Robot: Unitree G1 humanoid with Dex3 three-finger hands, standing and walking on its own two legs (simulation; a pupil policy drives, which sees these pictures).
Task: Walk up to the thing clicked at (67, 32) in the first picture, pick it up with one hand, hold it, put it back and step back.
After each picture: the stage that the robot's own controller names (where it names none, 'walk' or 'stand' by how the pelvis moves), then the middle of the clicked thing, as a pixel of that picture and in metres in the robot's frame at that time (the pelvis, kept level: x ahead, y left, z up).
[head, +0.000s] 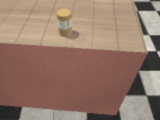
stand; (64, 23) +0.66 +0.11 +0.03
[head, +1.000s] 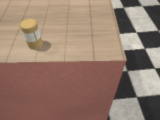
walk; (32, 34) +0.55 +0.25 +0.05
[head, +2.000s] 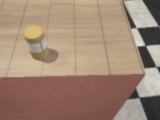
stand; (36, 43) +0.46 +0.19 +0.06
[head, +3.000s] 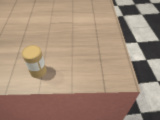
stand; (35, 62) +0.42 +0.20 +0.03
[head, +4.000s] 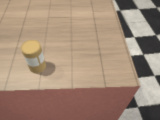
stand; (34, 57) +0.43 +0.20 +0.03
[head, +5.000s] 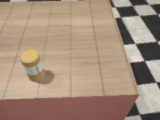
stand; (33, 65) +0.41 +0.21 +0.03
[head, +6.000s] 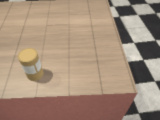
stand; (31, 65) +0.41 +0.21 +0.03
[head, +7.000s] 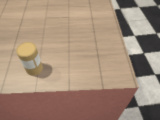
rise first; (30, 59) +0.42 +0.21 +0.03
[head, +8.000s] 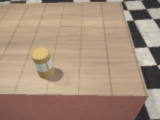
rise first; (43, 63) +0.42 +0.20 +0.03
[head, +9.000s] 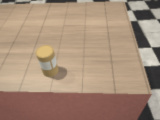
go down; (47, 61) +0.43 +0.19 +0.03
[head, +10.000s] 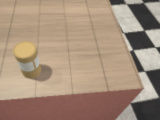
go down; (28, 60) +0.40 +0.17 +0.05
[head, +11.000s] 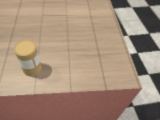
approach; (29, 59) +0.42 +0.18 +0.05
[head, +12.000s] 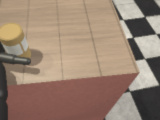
close; (15, 44) +0.43 +0.20 +0.09
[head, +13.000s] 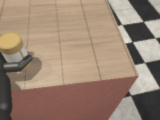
lift; (15, 53) +0.42 +0.20 +0.08
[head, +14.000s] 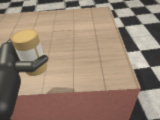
lift; (30, 53) +0.34 +0.16 +0.20
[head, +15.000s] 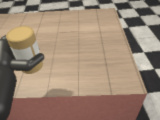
hold; (26, 51) +0.33 +0.17 +0.21
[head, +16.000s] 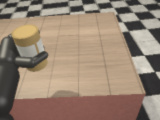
hold; (31, 49) +0.33 +0.16 +0.22
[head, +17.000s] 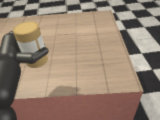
crouch; (32, 45) +0.35 +0.16 +0.22
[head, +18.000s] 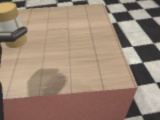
lower; (10, 26) +0.43 +0.21 +0.23
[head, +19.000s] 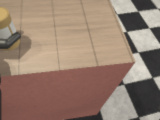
lower; (3, 30) +0.48 +0.21 +0.10
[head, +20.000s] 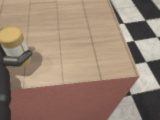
lower; (15, 47) +0.43 +0.20 +0.09
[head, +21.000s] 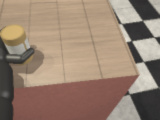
lower; (18, 45) +0.44 +0.19 +0.08
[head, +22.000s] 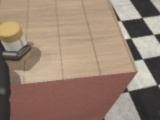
lower; (14, 42) +0.45 +0.20 +0.09
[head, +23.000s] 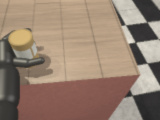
open; (25, 49) +0.43 +0.18 +0.08
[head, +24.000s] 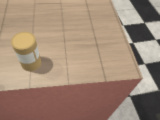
sink last; (27, 52) +0.41 +0.17 +0.08
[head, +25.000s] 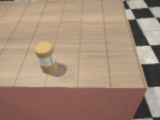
stand; (46, 58) +0.43 +0.19 +0.06
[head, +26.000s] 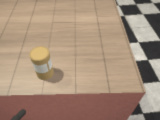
stand; (42, 63) +0.41 +0.17 +0.04
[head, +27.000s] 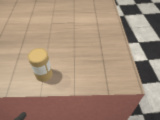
stand; (41, 65) +0.40 +0.18 +0.04
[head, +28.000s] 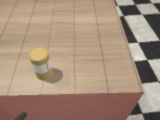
stand; (41, 64) +0.41 +0.18 +0.04
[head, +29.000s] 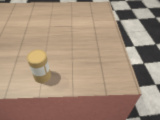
walk; (39, 67) +0.40 +0.17 +0.04
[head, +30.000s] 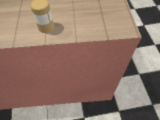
walk; (43, 16) +0.57 +0.17 +0.06
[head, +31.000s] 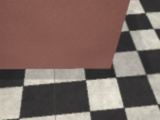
walk; out of the picture +0.93 +0.14 +0.06
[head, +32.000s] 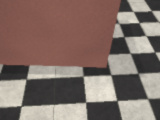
stand; out of the picture +1.12 +0.15 +0.05
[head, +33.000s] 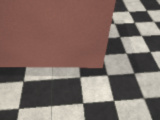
stand; out of the picture +1.11 +0.17 +0.03
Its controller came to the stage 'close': yes
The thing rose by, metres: 0.20
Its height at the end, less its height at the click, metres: +0.00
